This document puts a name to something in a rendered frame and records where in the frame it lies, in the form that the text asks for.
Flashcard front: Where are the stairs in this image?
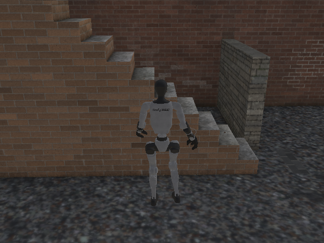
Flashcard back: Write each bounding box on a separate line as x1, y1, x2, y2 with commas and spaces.
0, 0, 259, 178

